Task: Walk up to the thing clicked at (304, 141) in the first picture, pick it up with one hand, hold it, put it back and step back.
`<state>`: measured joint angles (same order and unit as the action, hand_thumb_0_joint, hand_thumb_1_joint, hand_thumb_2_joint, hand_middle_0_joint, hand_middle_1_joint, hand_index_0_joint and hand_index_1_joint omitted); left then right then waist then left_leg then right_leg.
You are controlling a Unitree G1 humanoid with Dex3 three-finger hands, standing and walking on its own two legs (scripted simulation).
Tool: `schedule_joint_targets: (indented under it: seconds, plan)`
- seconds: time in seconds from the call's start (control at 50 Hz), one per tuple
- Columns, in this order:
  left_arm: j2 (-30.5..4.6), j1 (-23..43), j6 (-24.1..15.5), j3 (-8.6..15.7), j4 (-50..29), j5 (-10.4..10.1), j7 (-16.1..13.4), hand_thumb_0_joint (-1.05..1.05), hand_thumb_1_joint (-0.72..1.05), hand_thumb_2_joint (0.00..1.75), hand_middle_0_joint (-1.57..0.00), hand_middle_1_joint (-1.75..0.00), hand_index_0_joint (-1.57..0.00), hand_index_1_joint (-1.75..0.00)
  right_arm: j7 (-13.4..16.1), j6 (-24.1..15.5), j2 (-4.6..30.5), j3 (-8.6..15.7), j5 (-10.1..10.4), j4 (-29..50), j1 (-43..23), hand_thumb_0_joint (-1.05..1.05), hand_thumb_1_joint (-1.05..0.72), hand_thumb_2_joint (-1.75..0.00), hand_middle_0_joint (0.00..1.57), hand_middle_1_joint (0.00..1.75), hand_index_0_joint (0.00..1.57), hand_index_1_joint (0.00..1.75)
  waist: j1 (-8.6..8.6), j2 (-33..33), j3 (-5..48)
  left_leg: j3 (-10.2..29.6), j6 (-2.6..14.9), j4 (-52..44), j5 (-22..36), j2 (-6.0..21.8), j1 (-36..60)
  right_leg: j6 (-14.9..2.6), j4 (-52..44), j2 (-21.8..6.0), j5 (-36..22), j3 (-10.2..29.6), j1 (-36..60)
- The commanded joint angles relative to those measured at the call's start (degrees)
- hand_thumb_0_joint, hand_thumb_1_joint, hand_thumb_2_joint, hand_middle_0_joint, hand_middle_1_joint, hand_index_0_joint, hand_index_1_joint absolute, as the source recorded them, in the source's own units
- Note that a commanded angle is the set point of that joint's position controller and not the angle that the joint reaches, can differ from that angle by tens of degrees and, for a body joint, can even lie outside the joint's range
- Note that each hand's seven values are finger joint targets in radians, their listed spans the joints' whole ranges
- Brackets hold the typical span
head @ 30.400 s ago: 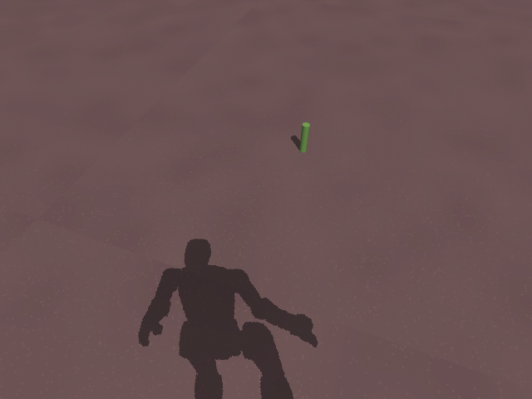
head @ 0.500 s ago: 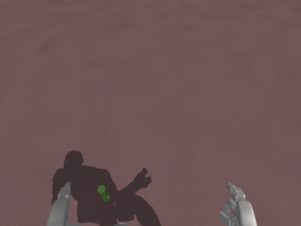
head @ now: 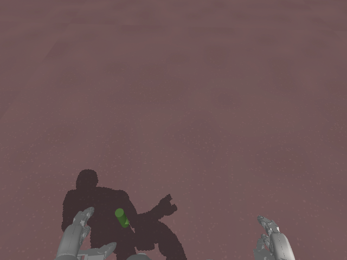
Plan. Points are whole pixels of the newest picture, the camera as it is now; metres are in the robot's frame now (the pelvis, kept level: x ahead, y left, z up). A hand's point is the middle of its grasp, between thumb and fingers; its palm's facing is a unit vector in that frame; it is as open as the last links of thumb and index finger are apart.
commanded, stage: stand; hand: left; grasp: from the side
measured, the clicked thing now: (122, 218) +0.40 +0.26 -0.64
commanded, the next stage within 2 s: none
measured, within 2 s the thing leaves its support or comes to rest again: neither
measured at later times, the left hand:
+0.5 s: hand out of the picture +0.03 +0.26 -0.12, palm faces -0.01 -0.94 -0.34, open 7.4 cm
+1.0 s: hand out of the picture +0.03 +0.25 -0.11, palm faces -0.01 -0.94 -0.34, open 7.4 cm
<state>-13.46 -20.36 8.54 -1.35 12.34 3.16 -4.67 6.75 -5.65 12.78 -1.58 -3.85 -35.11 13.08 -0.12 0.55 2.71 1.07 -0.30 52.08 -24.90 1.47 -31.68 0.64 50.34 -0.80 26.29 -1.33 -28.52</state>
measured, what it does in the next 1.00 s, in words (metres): rises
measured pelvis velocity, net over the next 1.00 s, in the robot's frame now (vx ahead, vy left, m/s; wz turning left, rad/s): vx -0.01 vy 0.00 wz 0.01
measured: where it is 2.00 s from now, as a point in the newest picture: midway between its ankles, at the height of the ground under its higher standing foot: outside the picture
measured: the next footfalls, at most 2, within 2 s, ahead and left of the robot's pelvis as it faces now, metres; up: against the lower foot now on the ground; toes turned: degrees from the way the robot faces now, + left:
none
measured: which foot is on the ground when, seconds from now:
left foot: down 0.00-1.00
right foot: down 0.00-1.00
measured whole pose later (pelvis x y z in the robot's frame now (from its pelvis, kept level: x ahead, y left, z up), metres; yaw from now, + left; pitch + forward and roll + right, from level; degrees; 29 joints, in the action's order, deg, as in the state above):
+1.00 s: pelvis -0.01 +0.00 +0.05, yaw +0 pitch -3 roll +0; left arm -18.4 -8.1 -0.4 0.0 66.8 1.5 -0.7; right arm -0.1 0.0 18.5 0.7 -1.3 -65.9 7.8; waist -0.6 0.8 -3.9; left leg 0.4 -0.2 20.6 -8.8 0.1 -8.5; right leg 1.4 20.6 -2.0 11.0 -1.3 -6.2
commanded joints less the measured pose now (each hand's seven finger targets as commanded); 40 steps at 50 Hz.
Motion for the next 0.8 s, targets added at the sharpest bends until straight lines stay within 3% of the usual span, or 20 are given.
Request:
schedule_joint_targets:
  seconds: [0.0,0.04,0.1,0.26,0.38,0.52,0.62,0.78]
  plan:
    - [-13.1,4.6,-9.1,5.6,9.7,0.8,2.5,0.00,0.90,0.90,-0.20,-0.30,-0.20,-0.30,-3.7,1.5,12.9,5.9,-0.4,-1.9,-2.5,0.00,-0.90,-0.90,0.20,0.30,0.20,0.30,-0.26,-0.5,5.8,3.0,4.44,-10.3,17.6,0.9,10.8,-5.52,-10.6,-4.4,-17.5,7.4,7.3]
    - [-13.1,6.5,-9.9,5.4,14.8,-0.2,3.0,0.00,0.90,0.90,-0.20,-0.30,-0.20,-0.30,-5.0,1.8,12.6,6.0,1.0,-3.9,-3.2,0.00,-0.90,-0.90,0.20,0.30,0.20,0.30,-0.51,-1.6,5.2,3.1,3.92,-12.0,17.7,0.7,12.0,-4.69,-12.4,-4.5,-18.8,6.8,8.5]
    - [-13.5,8.7,-10.3,5.2,21.0,-0.6,2.9,0.00,0.90,0.90,-0.20,-0.30,-0.20,-0.30,-5.6,2.4,12.6,6.1,0.8,-7.0,-4.3,0.00,-0.90,-0.90,0.20,0.30,0.20,0.30,-0.57,-1.1,1.6,4.0,3.97,-16.2,14.2,1.1,12.4,-3.71,-15.2,-4.3,-14.8,6.1,8.1]
    - [-14.1,9.4,-10.7,4.7,34.2,-1.2,2.5,0.00,0.90,0.90,-0.20,-0.30,-0.20,-0.30,-5.7,3.5,13.9,5.6,1.5,-14.7,-5.3,0.00,-0.90,-0.90,0.20,0.30,0.20,0.30,-0.93,0.9,-0.3,6.0,3.24,-25.0,17.9,2.9,17.1,-2.55,-22.0,-4.6,-18.3,4.9,15.9]
    - [-15.6,10.3,-10.5,4.2,41.5,-1.5,2.5,0.00,0.90,0.90,-0.20,-0.30,-0.20,-0.30,-5.6,4.1,15.3,5.2,2.1,-20.1,-5.3,0.00,-0.90,-0.90,0.20,0.30,0.20,0.30,-0.40,0.3,-2.8,6.0,2.29,-30.4,16.2,3.5,21.0,-2.02,-27.9,-5.3,-15.9,5.1,18.5]
    - [-16.1,10.7,-10.0,3.7,47.1,-1.6,2.9,0.00,0.90,0.90,-0.20,-0.30,-0.20,-0.30,-5.7,4.8,16.4,5.2,2.3,-23.9,-6.1,0.00,-0.90,-0.90,0.20,0.30,0.20,0.30,-0.55,1.5,-6.2,7.3,1.71,-37.0,5.2,4.1,18.8,-1.40,-30.9,-4.8,-11.3,4.5,19.6]
    - [-16.5,11.7,-10.4,3.6,49.1,-1.5,3.0,0.00,0.90,0.90,-0.20,-0.30,-0.20,-0.30,-5.9,4.6,15.7,4.8,2.4,-25.4,-6.4,0.00,-0.90,-0.90,0.20,0.30,0.20,0.30,-0.30,-0.6,-5.2,6.5,1.59,-36.1,9.8,3.9,21.1,-1.47,-32.7,-5.9,-12.2,5.4,19.7]
    - [-16.8,13.0,-10.4,3.5,50.7,-1.8,3.0,0.00,0.90,0.90,-0.20,-0.30,-0.20,-0.30,-6.1,4.7,16.0,4.5,2.6,-27.0,-6.5,0.00,-0.90,-0.90,0.20,0.30,0.20,0.30,-0.09,-0.9,-5.2,5.9,1.59,-35.9,11.1,4.1,21.7,-1.33,-34.5,-6.4,-12.3,5.7,19.8]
